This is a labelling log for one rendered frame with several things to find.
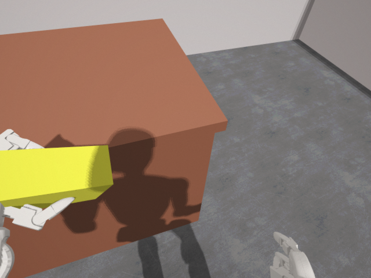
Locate table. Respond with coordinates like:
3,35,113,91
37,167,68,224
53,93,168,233
0,19,228,278

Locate right robot hand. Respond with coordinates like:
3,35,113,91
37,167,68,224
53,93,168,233
270,232,315,278

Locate left robot hand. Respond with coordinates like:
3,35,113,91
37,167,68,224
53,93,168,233
0,129,75,231

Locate left robot forearm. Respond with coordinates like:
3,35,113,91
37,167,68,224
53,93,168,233
0,227,14,278

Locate sponge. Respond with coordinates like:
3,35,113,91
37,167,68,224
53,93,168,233
0,145,113,209

